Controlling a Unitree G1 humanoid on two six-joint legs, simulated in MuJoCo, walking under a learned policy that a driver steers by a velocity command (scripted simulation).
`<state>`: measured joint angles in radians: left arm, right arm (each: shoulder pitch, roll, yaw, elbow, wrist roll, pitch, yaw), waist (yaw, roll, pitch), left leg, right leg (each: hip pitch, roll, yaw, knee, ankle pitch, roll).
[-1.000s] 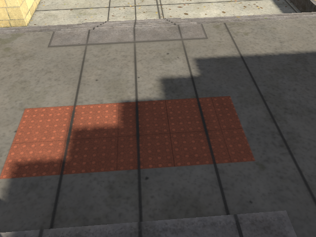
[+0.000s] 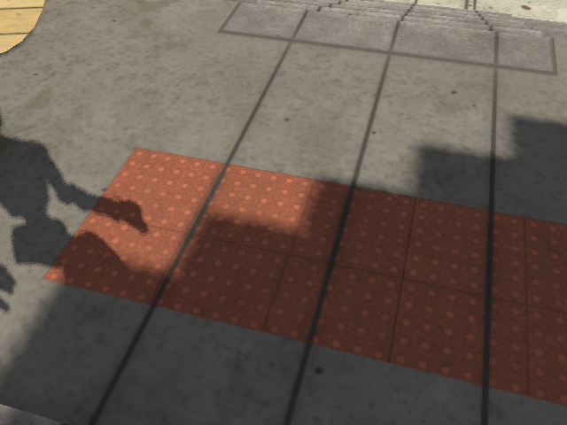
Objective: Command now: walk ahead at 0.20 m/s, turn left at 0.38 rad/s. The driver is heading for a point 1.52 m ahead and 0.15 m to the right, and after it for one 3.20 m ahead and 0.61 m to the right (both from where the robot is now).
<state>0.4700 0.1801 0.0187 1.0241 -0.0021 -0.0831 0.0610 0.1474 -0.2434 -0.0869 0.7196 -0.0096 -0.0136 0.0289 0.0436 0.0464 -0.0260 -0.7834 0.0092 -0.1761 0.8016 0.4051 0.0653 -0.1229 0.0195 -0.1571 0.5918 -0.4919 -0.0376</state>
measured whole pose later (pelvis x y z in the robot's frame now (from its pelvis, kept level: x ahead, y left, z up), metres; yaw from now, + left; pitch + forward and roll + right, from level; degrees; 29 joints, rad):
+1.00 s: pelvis +0.20 -0.05 -0.12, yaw +5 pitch -1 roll +0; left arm 0.32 0.15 0.02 0.92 0.00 0.01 0.02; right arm 0.26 -0.19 -0.05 1.07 0.00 0.04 -0.04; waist 0.01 0.02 0.03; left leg -0.21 0.06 -0.07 0.42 -0.19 -0.08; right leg -0.15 0.06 -0.02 0.43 -0.27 -0.06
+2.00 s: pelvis +0.22 -0.05 -0.12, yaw +4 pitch -1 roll +0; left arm 0.33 0.17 0.03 1.01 0.00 0.03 0.03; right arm 0.30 -0.16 -0.05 1.15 0.01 0.03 -0.06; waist 0.00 0.01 0.02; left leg -0.18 0.06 -0.05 0.40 -0.22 -0.07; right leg -0.12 0.05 0.00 0.41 -0.28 -0.05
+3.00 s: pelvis +0.25 -0.03 -0.12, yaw +4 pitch +1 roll +0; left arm 0.44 0.20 0.06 1.00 -0.03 0.00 0.05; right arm 0.32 -0.17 -0.06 1.12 0.04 -0.03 -0.04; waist 0.04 -0.01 -0.02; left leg -0.32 0.03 0.03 0.67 -0.47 0.05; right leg -0.09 0.05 0.02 0.40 -0.33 -0.08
